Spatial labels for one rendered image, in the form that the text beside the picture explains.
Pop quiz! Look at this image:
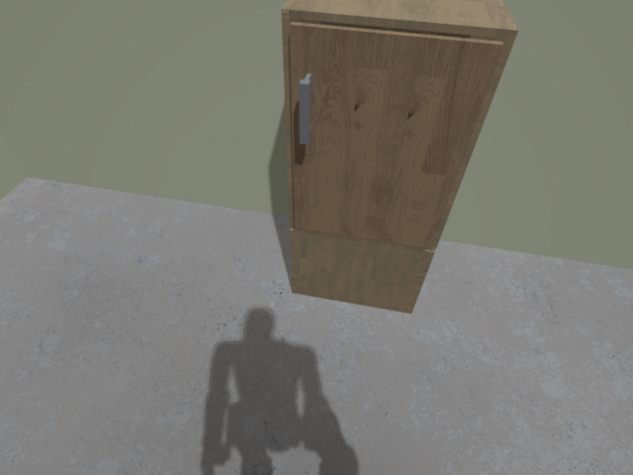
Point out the handle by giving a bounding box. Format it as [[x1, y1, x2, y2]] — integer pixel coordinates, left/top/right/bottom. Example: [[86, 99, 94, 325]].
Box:
[[299, 73, 312, 144]]

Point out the cupboard door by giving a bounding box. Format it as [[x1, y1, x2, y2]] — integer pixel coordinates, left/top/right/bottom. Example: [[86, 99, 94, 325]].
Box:
[[290, 22, 503, 249]]

